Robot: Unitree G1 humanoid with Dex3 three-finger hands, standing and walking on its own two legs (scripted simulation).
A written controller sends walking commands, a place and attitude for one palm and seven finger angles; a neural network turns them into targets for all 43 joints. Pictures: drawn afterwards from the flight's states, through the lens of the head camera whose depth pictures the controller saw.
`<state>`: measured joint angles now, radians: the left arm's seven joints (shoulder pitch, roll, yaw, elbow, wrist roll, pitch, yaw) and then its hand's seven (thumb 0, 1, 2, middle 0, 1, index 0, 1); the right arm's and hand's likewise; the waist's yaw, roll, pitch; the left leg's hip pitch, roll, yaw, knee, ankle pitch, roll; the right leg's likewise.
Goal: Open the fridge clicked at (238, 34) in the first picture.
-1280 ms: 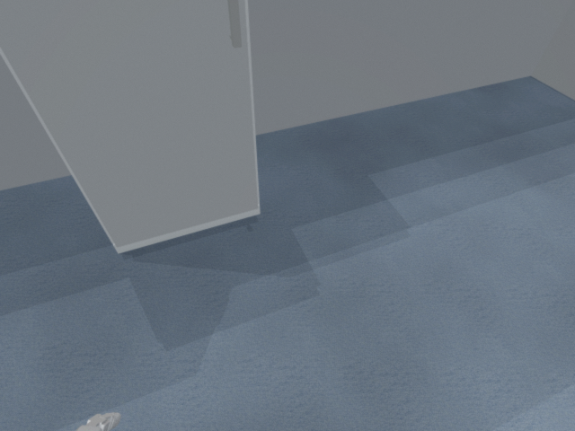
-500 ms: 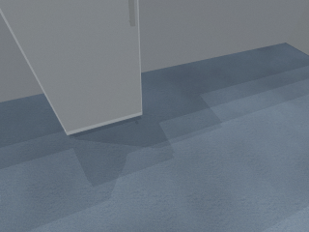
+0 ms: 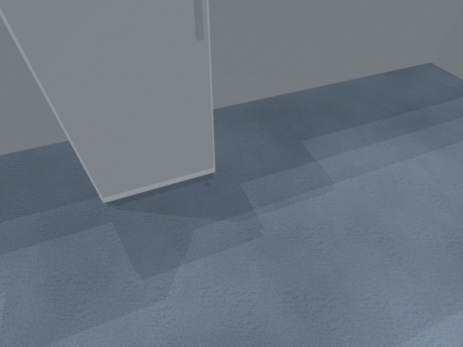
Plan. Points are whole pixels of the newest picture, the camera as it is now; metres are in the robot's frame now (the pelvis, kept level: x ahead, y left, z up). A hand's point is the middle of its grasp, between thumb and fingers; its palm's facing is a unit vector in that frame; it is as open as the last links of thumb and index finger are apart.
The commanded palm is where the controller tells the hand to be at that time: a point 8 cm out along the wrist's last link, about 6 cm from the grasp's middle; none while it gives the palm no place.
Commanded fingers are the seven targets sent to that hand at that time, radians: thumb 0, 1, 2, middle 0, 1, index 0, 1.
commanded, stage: look at it before walking up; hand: right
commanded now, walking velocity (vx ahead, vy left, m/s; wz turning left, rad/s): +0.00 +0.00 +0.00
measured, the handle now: out of the picture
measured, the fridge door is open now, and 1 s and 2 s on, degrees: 0 0 0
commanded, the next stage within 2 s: walk to a spot facing it in 0.16 s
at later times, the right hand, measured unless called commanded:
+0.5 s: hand out of the picture +0.04 -0.22 -0.18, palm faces +0.01 +0.97 -0.23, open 7.4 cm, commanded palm none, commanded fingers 0.00 -0.90 -0.90 0.20 0.30 0.20 0.30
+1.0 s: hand (310, 274) +0.33 -0.17 -0.19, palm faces -0.08 +0.97 -0.21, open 7.3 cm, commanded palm none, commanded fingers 0.00 -0.90 -0.90 0.20 0.30 0.20 0.30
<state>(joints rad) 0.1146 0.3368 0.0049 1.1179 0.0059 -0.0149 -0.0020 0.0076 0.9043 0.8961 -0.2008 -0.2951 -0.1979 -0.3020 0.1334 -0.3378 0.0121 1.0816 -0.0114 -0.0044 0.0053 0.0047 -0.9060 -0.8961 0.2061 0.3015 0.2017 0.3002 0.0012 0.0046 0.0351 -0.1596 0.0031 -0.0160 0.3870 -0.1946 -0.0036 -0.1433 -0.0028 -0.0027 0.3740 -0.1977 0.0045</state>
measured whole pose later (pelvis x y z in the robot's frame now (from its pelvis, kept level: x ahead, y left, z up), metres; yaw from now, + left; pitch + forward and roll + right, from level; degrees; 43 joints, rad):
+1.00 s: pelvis +0.20 +0.01 -0.03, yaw +4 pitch -2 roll +0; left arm 0.53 0.10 0.03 1.24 0.00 -0.05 0.02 0.01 0.90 0.90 -0.20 -0.30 -0.20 -0.30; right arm 0.10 -0.20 -0.06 0.98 -0.02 -0.06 0.01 0.01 -0.92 -0.90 0.20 0.30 0.20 0.30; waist 0.04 0.00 0.12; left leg -0.44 0.03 0.14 0.65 -0.16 0.07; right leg -0.04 -0.05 -0.08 0.87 -0.52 -0.01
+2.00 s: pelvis +0.34 +0.00 -0.01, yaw +22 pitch +0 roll +1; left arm 0.28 0.18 0.05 1.04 0.02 0.02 0.01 0.01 0.91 0.90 -0.20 -0.29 -0.19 -0.30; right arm 0.20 -0.17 -0.05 1.00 -0.03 0.01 0.00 0.00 -0.91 -0.90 0.20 0.30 0.20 0.30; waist 0.01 -0.01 0.02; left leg -0.25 -0.01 0.05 0.50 -0.25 0.03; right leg -0.31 -0.08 -0.10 0.71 -0.42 0.04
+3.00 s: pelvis +0.58 +0.11 -0.01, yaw +24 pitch -1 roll +1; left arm 0.16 0.14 0.03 1.03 0.01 -0.05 0.04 -0.01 0.94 0.90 -0.20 -0.29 -0.20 -0.30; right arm 0.28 -0.16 -0.04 1.11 -0.01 0.01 -0.02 0.00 -0.91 -0.90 0.20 0.30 0.20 0.30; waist -0.02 0.04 0.06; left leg -0.37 0.07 0.06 0.89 -0.41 -0.03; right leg -0.24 -0.04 -0.19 0.47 -0.21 -0.06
